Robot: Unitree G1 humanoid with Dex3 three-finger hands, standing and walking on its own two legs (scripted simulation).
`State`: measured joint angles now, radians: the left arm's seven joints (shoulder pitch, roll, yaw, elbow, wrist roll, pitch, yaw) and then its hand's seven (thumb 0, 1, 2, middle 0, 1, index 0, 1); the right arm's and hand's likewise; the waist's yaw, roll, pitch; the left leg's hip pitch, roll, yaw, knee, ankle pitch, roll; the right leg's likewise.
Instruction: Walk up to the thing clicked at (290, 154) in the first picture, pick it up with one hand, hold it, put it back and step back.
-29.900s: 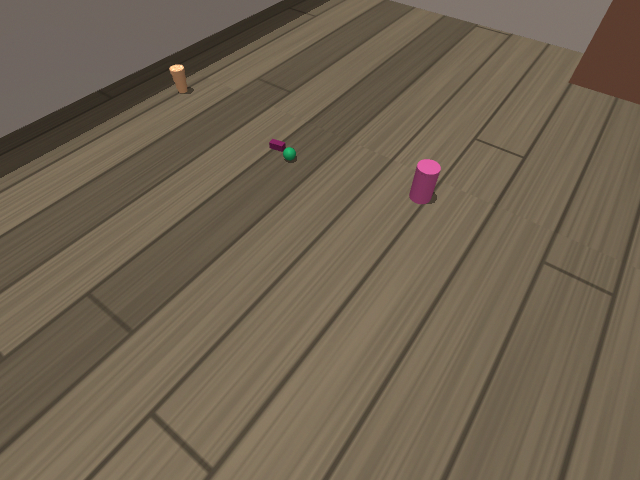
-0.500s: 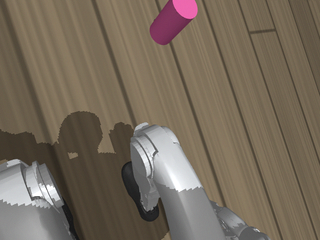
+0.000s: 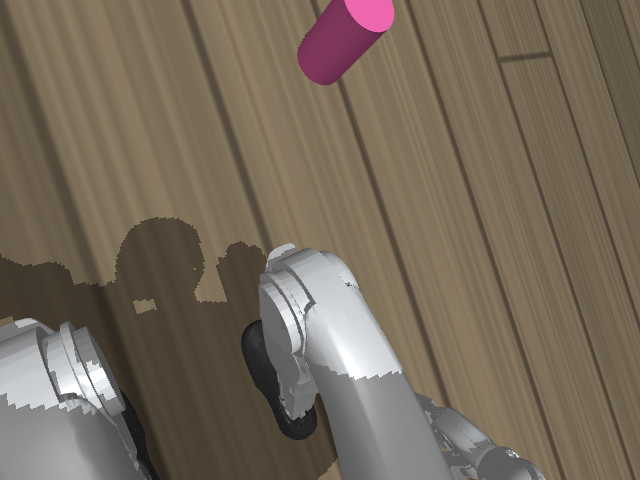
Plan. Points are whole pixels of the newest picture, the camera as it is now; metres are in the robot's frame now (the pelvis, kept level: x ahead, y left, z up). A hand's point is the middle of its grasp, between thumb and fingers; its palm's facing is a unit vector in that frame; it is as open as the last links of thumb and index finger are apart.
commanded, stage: open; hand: left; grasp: from above
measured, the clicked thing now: out of the picture +0.45 +0.32 -0.27
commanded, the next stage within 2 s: withdraw in 0.24 s
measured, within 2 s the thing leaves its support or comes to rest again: neither
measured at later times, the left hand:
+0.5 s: hand out of the picture +0.43 +0.33 -0.23, palm faces -0.39 -0.17 -0.90, open 13.5 cm
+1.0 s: hand out of the picture +0.42 +0.33 -0.06, palm faces -0.43 -0.11 -0.90, open 13.9 cm
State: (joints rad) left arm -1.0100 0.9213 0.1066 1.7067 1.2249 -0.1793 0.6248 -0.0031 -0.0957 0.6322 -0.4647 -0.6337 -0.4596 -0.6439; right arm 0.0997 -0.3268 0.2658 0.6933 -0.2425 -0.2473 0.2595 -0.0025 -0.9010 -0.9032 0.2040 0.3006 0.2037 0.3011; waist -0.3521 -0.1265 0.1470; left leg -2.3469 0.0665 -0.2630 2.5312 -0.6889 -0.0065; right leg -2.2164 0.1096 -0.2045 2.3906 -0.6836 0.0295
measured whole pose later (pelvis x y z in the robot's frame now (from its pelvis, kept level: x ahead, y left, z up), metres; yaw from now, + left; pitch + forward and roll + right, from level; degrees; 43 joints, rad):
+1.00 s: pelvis -0.01 -0.01 +0.06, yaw +7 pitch +32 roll -7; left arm -0.97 0.67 -0.05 1.32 1.11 -0.06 0.23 0.00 -0.47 0.98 -0.10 -0.98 -0.11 -0.99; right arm 0.13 -0.29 0.09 0.68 -0.09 -0.06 0.18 0.00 -0.90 -0.90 0.20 0.30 0.20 0.30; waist -0.20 0.02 -0.09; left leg -2.23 0.05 -0.14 2.29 -0.63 0.00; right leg -2.13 0.07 -0.11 2.24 -0.67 0.00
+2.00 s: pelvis +0.00 -0.01 +0.18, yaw +11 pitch +32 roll -5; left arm -0.34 0.42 -0.01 0.60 0.59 0.09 0.12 0.00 0.75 0.90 -0.21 -0.35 -0.22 -0.36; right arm 0.13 -0.27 -0.02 0.64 0.01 0.00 0.04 0.00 -0.90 -0.90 0.20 0.30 0.20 0.30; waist -0.06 0.04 -0.20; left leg -1.85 0.04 -0.08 1.91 -0.61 0.00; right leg -1.77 0.04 -0.07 1.88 -0.67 0.00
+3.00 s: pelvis +0.09 +0.02 +0.41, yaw +17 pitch +10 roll -3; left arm 0.50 0.22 0.03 -0.11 -0.06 0.45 0.02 0.01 0.90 0.89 -0.20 -0.29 -0.20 -0.30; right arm 0.28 -0.23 0.04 0.50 0.01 -0.23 -0.18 0.01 -0.90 -0.90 0.21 0.30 0.21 0.30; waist -0.04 0.05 -0.17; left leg -0.70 0.02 -0.06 1.00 -0.47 0.00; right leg -0.60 0.02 -0.06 0.93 -0.50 0.00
